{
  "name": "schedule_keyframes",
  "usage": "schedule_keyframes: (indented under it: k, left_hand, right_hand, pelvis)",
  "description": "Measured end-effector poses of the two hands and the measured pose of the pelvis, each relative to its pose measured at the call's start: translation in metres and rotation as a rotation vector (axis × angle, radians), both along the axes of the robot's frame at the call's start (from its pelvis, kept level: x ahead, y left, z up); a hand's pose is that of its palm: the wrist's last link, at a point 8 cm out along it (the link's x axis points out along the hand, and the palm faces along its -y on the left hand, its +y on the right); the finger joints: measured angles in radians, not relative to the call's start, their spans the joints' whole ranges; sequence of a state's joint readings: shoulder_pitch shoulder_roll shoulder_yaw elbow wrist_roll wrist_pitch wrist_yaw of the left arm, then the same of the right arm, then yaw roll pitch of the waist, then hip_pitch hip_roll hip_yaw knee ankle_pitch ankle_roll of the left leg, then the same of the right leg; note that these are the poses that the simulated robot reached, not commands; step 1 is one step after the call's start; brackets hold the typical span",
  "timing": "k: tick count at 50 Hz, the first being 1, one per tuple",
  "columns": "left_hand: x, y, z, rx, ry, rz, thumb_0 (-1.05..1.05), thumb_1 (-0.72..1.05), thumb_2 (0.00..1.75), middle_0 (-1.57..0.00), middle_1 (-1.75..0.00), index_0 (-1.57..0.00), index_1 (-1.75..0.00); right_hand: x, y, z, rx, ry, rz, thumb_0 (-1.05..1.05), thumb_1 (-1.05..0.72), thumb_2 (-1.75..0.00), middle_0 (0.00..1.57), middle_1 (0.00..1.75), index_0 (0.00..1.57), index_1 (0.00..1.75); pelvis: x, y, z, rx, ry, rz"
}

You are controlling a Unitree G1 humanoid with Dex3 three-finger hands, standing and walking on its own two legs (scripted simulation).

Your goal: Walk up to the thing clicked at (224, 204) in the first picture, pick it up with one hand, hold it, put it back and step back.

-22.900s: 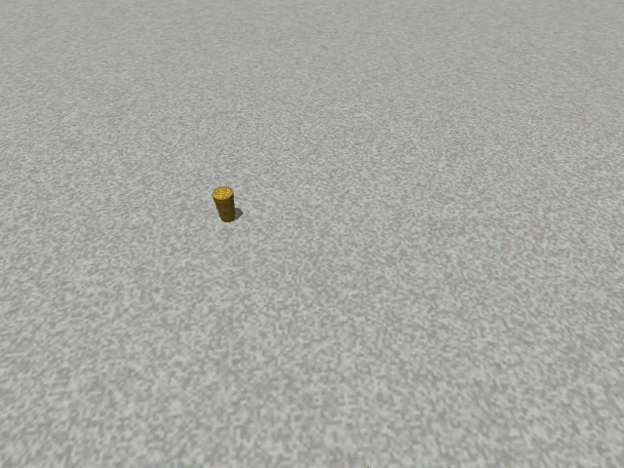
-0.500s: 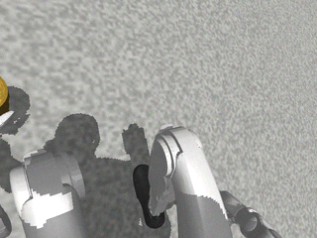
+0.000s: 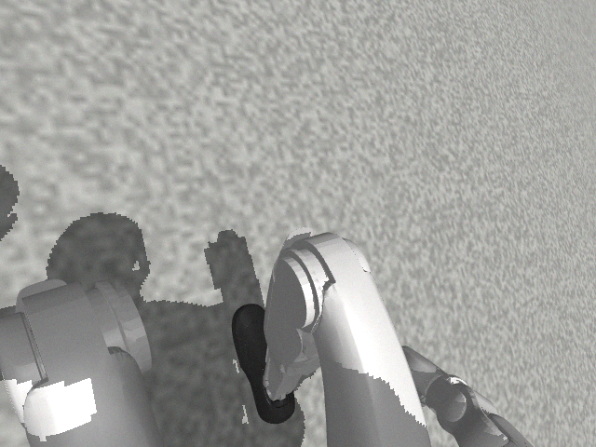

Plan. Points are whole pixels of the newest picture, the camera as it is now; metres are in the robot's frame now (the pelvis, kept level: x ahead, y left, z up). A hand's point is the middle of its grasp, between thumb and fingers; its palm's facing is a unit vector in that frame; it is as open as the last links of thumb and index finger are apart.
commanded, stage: lower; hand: left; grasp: from the side
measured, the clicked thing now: out of the picture +0.43 +0.28 -0.19
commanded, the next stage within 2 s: loosen in 0.10 s
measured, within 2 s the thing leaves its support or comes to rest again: rests again in 0.44 s
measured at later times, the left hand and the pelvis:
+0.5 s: hand out of the picture +0.43 +0.28 -0.18, palm faces +0.41 -0.91 +0.00, open 11.6 cm; pelvis +0.00 +0.00 +0.00, yaw -1 degrees
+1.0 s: hand out of the picture +0.44 +0.29 -0.17, palm faces +0.40 -0.92 +0.02, open 17.4 cm; pelvis -0.01 +0.00 +0.00, yaw -2 degrees
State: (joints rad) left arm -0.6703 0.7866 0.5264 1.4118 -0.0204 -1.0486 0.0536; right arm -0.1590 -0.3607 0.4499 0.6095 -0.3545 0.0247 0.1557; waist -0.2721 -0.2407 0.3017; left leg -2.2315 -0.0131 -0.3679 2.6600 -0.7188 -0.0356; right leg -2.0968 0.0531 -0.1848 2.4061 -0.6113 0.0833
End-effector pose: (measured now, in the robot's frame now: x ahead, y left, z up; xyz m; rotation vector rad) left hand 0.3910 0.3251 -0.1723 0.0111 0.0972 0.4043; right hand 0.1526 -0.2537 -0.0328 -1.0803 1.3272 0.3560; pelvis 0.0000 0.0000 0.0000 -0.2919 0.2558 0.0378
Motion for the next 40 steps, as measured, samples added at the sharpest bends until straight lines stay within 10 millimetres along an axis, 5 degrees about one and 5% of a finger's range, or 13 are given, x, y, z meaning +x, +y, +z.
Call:
schedule_keyframes:
  k: [16, 25, 40]
  left_hand:
    - [-0.001, -0.004, -0.011, -0.014, -0.007, 0.003, -0.04, -0.51, 1.02, -0.69, -0.98, -0.66, -1.01]
    - [0.002, -0.001, -0.003, -0.010, -0.061, 0.018, -0.03, -0.42, 0.69, -0.70, -0.76, -0.70, -0.77]
    - [0.004, 0.001, 0.008, -0.016, -0.064, 0.011, -0.01, -0.53, 0.20, -0.36, -0.26, -0.34, -0.26]
  right_hand:
    - [0.000, 0.007, 0.007, -0.026, 0.011, 0.039, 0.00, -0.91, -0.91, 0.20, 0.30, 0.20, 0.30]
    - [-0.001, 0.009, 0.009, -0.031, 0.011, 0.049, 0.00, -0.92, -0.90, 0.20, 0.30, 0.20, 0.30]
    - [-0.004, 0.012, 0.014, -0.013, -0.022, 0.045, 0.00, -0.92, -0.91, 0.20, 0.30, 0.20, 0.30]
  pelvis:
    - [-0.002, 0.004, 0.000, -0.022, -0.024, -0.010]
    - [-0.004, 0.004, 0.000, -0.026, -0.032, -0.011]
    - [-0.008, 0.005, 0.001, -0.025, -0.038, -0.021]
